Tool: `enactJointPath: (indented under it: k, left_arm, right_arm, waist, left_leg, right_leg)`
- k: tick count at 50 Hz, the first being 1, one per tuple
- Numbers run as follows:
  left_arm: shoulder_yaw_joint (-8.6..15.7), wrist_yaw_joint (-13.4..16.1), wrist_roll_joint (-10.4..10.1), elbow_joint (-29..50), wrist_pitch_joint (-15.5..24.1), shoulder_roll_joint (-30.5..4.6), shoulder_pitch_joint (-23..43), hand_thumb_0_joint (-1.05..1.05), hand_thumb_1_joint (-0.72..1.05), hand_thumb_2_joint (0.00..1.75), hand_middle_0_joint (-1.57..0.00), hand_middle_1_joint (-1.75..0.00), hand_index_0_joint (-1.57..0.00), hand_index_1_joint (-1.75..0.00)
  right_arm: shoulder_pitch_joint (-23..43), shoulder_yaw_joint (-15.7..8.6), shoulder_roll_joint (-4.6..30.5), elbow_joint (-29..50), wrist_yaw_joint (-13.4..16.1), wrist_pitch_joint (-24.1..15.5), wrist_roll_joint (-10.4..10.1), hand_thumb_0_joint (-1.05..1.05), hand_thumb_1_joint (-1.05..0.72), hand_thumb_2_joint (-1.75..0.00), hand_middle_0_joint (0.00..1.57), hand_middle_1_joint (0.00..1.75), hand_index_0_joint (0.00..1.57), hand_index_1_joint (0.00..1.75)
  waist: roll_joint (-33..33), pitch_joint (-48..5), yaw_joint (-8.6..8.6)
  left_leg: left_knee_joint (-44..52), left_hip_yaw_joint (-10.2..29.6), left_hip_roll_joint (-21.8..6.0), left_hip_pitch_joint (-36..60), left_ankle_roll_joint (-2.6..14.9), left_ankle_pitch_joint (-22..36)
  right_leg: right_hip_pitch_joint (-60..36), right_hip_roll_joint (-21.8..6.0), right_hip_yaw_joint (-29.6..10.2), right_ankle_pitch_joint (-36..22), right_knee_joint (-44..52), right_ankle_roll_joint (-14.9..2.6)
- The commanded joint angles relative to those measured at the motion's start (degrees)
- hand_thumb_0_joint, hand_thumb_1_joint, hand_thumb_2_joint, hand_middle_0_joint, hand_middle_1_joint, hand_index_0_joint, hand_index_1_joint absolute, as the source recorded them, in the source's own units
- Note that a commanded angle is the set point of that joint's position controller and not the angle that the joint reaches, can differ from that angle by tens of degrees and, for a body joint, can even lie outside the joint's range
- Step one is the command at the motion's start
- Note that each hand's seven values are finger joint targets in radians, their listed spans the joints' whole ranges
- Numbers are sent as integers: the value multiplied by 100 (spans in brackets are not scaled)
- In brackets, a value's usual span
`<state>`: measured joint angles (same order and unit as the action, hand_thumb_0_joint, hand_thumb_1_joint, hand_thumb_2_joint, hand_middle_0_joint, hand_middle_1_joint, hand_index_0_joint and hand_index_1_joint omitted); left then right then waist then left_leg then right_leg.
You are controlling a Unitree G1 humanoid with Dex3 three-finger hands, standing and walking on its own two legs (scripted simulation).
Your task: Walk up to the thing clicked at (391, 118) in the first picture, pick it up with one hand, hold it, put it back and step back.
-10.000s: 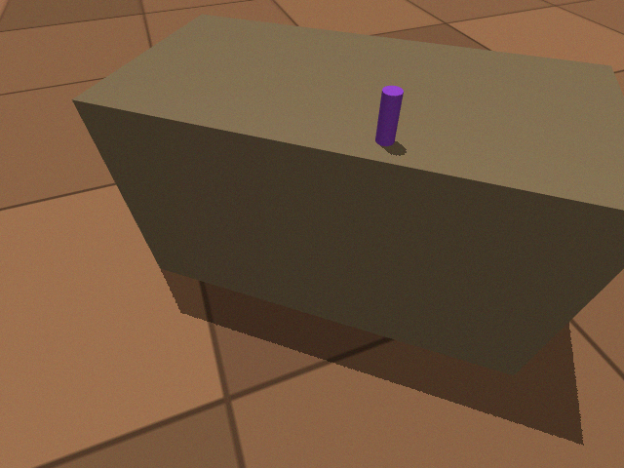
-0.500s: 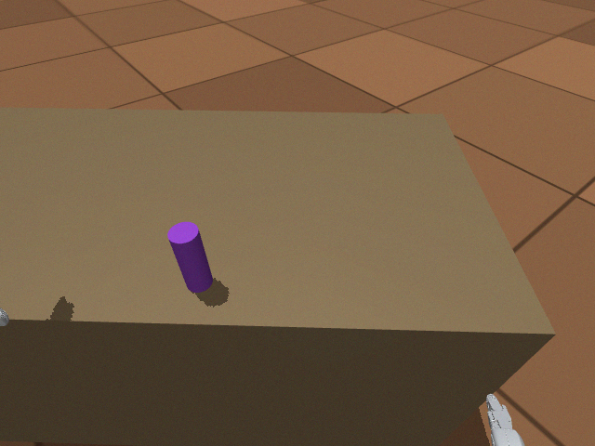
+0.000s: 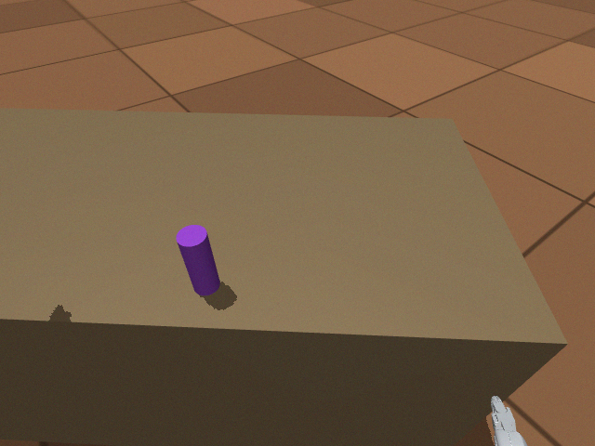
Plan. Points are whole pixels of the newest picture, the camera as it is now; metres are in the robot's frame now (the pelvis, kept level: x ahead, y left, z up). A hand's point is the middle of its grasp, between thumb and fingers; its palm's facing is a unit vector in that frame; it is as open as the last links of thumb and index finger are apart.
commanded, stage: go down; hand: left
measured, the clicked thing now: (199, 262) +0.39 +0.19 +0.04
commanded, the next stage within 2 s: approach in 1.00 s
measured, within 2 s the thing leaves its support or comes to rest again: neither
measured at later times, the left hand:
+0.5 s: hand out of the picture +0.26 +0.38 +0.16, palm faces +0.19 -0.98 -0.03, open 17.7 cm
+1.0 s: hand out of the picture +0.26 +0.38 +0.17, palm faces +0.20 -0.98 -0.03, open 17.7 cm
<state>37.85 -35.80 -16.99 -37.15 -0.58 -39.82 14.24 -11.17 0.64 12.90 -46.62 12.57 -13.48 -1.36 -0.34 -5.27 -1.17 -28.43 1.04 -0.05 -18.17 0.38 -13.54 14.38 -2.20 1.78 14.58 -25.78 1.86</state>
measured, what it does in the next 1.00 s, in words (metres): stands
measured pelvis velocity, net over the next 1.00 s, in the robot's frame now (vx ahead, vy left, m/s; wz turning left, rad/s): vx -0.01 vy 0.00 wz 0.01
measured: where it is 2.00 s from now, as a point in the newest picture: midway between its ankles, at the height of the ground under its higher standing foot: outside the picture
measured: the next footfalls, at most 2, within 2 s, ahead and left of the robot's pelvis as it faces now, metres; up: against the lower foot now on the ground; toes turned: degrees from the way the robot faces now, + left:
none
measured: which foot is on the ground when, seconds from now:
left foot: down 0.00-1.00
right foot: down 0.00-1.00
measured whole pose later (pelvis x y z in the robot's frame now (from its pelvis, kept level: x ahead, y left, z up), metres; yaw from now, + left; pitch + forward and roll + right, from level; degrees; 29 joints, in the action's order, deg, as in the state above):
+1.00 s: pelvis -0.01 +0.00 +0.00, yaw +0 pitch +2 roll -1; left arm 38.8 -36.7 -17.8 -35.6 -3.1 -40.5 13.5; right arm -11.3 0.5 13.2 -46.9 14.1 -14.2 -1.3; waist -0.7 -4.9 -1.4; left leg -28.3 1.5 -0.1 -17.8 0.2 -12.7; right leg 14.1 -2.1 2.2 14.2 -26.2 1.7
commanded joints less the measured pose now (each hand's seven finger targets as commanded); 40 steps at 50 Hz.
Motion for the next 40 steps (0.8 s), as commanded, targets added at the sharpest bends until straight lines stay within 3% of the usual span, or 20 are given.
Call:
enactJointPath:
  k: [1,4,5,6,8,9,11,13,15,17,18,20,21,24,26,28,31,33,35,40]
  left_arm:
    - [487,-46,-217,1437,321,-2209,1622,0,-60,5,-4,-4,-5,-4]
    - [461,-50,-203,1535,317,-2152,1580,0,-59,5,-4,-5,-5,-5]
    - [597,-15,-187,1492,326,-2299,1576,0,-59,5,-4,-5,-4,-5]
    - [593,-31,-187,1348,303,-2324,1523,0,-60,4,-5,-5,-5,-5]
    - [534,-77,-213,1313,311,-2184,1443,0,-56,5,-4,-4,-4,-4]
    - [505,-93,-235,1145,298,-2106,1294,0,-57,5,-4,-5,-5,-5]
    - [529,-84,-223,1332,328,-2262,1489,0,-59,3,-5,-4,-5,-4]
    - [617,-80,-207,1473,357,-2360,1618,0,-59,4,-5,-4,-5,-4]
    - [514,-110,-234,1381,344,-2174,1504,0,-59,4,-4,-4,-5,-4]
    - [484,-103,-236,1176,317,-2182,1422,0,-61,3,-5,-4,-5,-5]
    - [470,-106,-232,1297,328,-2189,1541,0,-61,4,-5,-5,-5,-5]
    - [534,-99,-199,1469,355,-2348,1668,0,-61,3,-5,-5,-5,-5]
    - [397,-116,-180,1300,333,-2154,1551,0,-58,2,-5,-4,-5,-4]
    - [438,-61,-191,1140,325,-2178,1378,0,-60,3,-5,-5,-5,-5]
    - [481,-36,-221,1442,356,-2205,1640,0,-59,3,-5,-5,-5,-5]
    - [461,-15,-199,1322,357,-2223,1562,0,-59,3,-5,-5,-5,-5]
    - [558,37,-157,1477,376,-2358,1712,0,-61,3,-5,-5,-5,-6]
    - [398,-11,-167,1436,343,-2195,1757,0,-59,4,-5,-6,-5,-6]
    - [584,-18,-206,1473,323,-2379,1682,0,-61,3,-5,-5,-6,-5]
    - [479,-102,-263,1340,176,-2193,1379,0,-59,3,-5,-6,-6,-5]
  right_arm:
    - [546,-281,881,762,111,-291,36,0,51,-6,5,5,5,5]
    - [635,-261,814,748,119,-307,43,0,51,-6,5,5,5,5]
    - [616,-427,1014,810,141,-316,64,0,51,-6,5,5,5,5]
    - [542,-425,995,729,152,-298,48,0,51,-6,5,5,5,5]
    - [482,-178,727,576,120,-290,43,0,51,-6,5,5,5,5]
    - [417,-206,722,468,126,-264,32,0,51,-6,5,5,5,5]
    - [671,-417,1036,863,183,-335,50,0,51,-6,5,5,5,5]
    - [575,-246,820,749,159,-309,63,0,51,-6,5,5,5,5]
    - [575,-198,744,721,180,-300,58,0,51,-6,5,5,5,5]
    - [636,-342,946,763,208,-310,50,0,51,-6,5,5,5,5]
    - [723,-227,818,747,197,-317,49,0,51,-6,5,5,5,5]
    - [532,-315,910,642,210,-299,56,0,51,-6,5,5,5,5]
    - [644,-261,854,762,197,-332,57,0,51,-6,5,5,5,5]
    - [564,-369,1010,692,213,-345,54,0,50,-6,5,5,5,5]
    - [576,-235,836,635,177,-365,58,0,51,-6,5,5,5,5]
    - [487,-418,1023,587,197,-366,51,0,50,-6,5,5,5,5]
    - [692,-350,942,742,207,-408,66,0,50,-6,5,5,5,5]
    - [690,-369,919,578,202,-414,55,0,50,-6,5,5,5,5]
    - [801,-354,960,689,221,-442,47,0,50,-6,5,5,5,5]
    - [663,-257,837,635,228,-407,35,0,50,-6,5,5,5,5]
  waist:
    - [-840,-1096,-9]
    - [-802,-1002,-60]
    - [-719,-1184,-23]
    - [-710,-1002,9]
    - [-702,-796,-68]
    - [-707,-670,-34]
    - [-585,-868,4]
    - [-757,-1060,-39]
    - [-667,-974,-26]
    - [-539,-775,33]
    - [-666,-812,-24]
    - [-922,-937,-16]
    - [-916,-860,27]
    - [-715,-687,44]
    - [-910,-831,-36]
    - [-864,-823,20]
    - [-772,-1011,-31]
    - [-872,-773,14]
    - [-809,-890,-59]
    - [-631,-795,-48]
  left_leg:
    - [307,58,30,993,32,1471]
    - [304,24,67,957,53,1405]
    - [281,46,57,1047,56,1521]
    - [303,25,68,961,62,1431]
    - [368,53,64,792,60,1130]
    - [361,16,85,744,78,1096]
    - [327,-13,117,843,105,1083]
    - [276,-33,140,919,104,1254]
    - [288,-20,138,886,112,1247]
    - [332,-8,131,812,118,1070]
    - [366,-9,133,814,106,966]
    - [410,35,100,895,72,900]
    - [430,47,83,880,67,797]
    - [460,76,57,769,77,710]
    - [466,81,43,774,54,715]
    - [465,100,17,785,45,774]
    - [402,41,83,877,74,796]
    - [453,31,75,846,64,608]
    - [437,52,73,807,71,628]
    - [402,0,106,694,107,726]
  right_leg:
    - [78,239,245,-1145,270,-258]
    - [43,223,240,-1119,275,-250]
    - [7,221,236,-1208,256,-248]
    - [51,223,239,-1171,289,-239]
    - [109,232,249,-885,313,-248]
    - [152,212,226,-888,324,-241]
    - [83,188,203,-922,349,-215]
    - [20,163,188,-1084,313,-214]
    - [15,171,206,-1080,313,-206]
    - [113,184,204,-936,345,-206]
    - [111,177,221,-824,353,-225]
    - [127,203,249,-765,331,-248]
    - [197,214,254,-694,328,-246]
    - [225,241,272,-625,330,-240]
    - [177,242,276,-624,315,-255]
    - [183,256,275,-669,291,-254]
    - [93,212,244,-644,361,-242]
    - [275,224,228,-497,376,-248]
    - [132,218,251,-505,380,-238]
    - [89,207,214,-577,400,-222]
